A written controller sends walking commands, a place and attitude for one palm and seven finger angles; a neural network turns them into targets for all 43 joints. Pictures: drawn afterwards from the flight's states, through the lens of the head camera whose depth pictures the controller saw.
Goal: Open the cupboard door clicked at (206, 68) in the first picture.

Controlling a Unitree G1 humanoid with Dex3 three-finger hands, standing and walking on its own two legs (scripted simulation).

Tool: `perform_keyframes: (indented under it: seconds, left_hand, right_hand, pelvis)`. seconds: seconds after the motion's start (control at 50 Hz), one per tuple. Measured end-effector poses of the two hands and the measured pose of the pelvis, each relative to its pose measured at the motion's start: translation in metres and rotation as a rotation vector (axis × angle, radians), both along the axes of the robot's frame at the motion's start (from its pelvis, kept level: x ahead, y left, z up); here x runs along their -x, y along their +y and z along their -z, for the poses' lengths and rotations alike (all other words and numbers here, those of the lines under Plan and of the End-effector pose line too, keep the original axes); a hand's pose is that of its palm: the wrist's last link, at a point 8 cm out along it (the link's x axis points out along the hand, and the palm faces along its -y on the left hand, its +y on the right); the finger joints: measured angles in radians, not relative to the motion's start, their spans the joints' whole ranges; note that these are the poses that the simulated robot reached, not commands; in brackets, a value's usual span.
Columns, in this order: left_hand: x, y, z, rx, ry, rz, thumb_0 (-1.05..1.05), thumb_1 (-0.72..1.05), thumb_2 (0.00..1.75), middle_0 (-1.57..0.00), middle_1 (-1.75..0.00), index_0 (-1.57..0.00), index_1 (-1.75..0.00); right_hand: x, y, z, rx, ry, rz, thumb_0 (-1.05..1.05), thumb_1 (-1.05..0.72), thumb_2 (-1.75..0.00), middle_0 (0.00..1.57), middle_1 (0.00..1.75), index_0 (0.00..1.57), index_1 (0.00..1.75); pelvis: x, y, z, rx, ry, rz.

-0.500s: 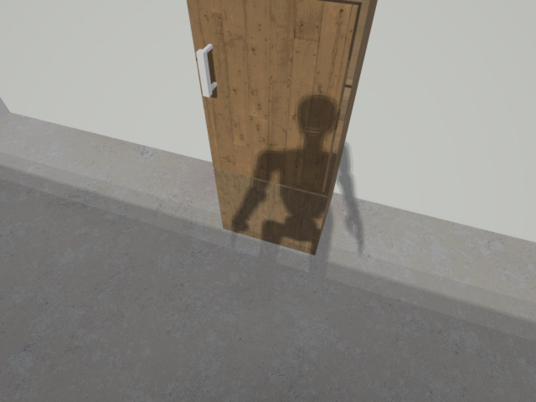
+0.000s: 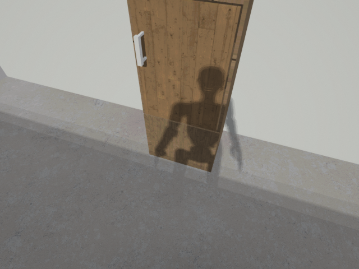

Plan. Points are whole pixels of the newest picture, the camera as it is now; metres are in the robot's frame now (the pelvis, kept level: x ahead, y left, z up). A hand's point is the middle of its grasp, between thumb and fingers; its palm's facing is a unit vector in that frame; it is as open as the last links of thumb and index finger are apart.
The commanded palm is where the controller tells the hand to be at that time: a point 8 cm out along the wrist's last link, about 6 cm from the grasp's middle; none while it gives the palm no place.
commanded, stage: look at it before walking up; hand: left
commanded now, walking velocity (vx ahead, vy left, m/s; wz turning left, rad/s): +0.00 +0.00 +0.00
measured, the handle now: (141, 48) +0.92 +0.21 +0.04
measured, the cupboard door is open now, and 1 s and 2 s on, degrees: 0 0 0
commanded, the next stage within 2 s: turn to face it in 0.34 s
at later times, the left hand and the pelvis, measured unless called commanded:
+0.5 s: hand out of the picture +0.05 +0.24 -0.16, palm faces -0.02 -0.95 -0.31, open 7.4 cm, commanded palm none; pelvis +0.00 +0.00 +0.00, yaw +0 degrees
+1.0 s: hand out of the picture +0.05 +0.19 -0.18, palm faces -0.14 -0.96 -0.25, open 7.4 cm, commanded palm none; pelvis -0.03 +0.00 -0.02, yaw -8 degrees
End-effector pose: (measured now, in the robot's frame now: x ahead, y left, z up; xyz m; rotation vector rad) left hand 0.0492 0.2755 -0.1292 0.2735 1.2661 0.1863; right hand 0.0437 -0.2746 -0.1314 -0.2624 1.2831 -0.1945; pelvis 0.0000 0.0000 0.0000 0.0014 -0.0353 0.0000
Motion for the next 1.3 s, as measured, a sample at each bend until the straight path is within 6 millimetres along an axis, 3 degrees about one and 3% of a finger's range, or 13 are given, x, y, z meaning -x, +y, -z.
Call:
perform_keyframes:
  seconds: [0.6, 0.7, 0.84, 1.02, 1.16, 1.3]
  left_hand:
    - [0.003, 0.003, 0.002, -0.009, 0.023, 0.009, 0.01, 0.91, 0.9, -0.2, -0.3, -0.2, -0.3]
    - [0.006, -0.01, 0.011, 0.022, 0.055, 0.036, 0.01, 0.91, 0.9, -0.2, -0.3, -0.2, -0.3]
    - [0.005, -0.027, 0.021, 0.061, 0.068, 0.083, 0.01, 0.91, 0.9, -0.2, -0.3, -0.2, -0.3]
    - [0.0, -0.039, 0.022, 0.055, 0.031, 0.123, 0.01, 0.91, 0.9, -0.2, -0.3, -0.2, -0.3]
    - [0.008, -0.027, 0.019, 0.052, 0.038, 0.124, 0.01, 0.91, 0.9, -0.2, -0.3, -0.2, -0.3]
    - [0.004, -0.001, 0.032, 0.084, 0.037, 0.137, 0.01, 0.91, 0.9, -0.2, -0.3, -0.2, -0.3]
  right_hand:
    - [0.005, 0.003, 0.002, 0.005, -0.008, 0.022, 0.0, -0.91, -0.9, 0.21, 0.3, 0.2, 0.3]
    - [0.02, 0.016, 0.01, -0.027, -0.008, 0.075, 0.0, -0.91, -0.9, 0.21, 0.3, 0.2, 0.3]
    - [0.058, 0.03, 0.022, -0.061, 0.032, 0.154, 0.0, -0.91, -0.9, 0.21, 0.3, 0.2, 0.3]
    - [0.095, 0.026, 0.033, -0.074, 0.088, 0.212, 0.0, -0.91, -0.9, 0.21, 0.3, 0.2, 0.3]
    - [0.088, 0.032, 0.016, -0.042, 0.026, 0.232, 0.0, -0.91, -0.9, 0.2, 0.3, 0.2, 0.3]
    - [0.087, 0.06, 0.011, -0.008, -0.051, 0.238, 0.0, -0.91, -0.9, 0.2, 0.3, 0.2, 0.3]
  pelvis:
    - [0.006, 0.003, 0.002, -0.001, 0.007, 0.031]
    - [0.011, 0.004, 0.006, -0.001, 0.007, 0.073]
    - [0.022, 0.005, 0.013, -0.009, 0.014, 0.117]
    - [0.035, 0.001, 0.02, -0.014, 0.028, 0.135]
    - [0.043, 0.015, 0.011, -0.015, 0.038, 0.177]
    - [0.049, 0.041, 0.017, 0.007, 0.037, 0.21]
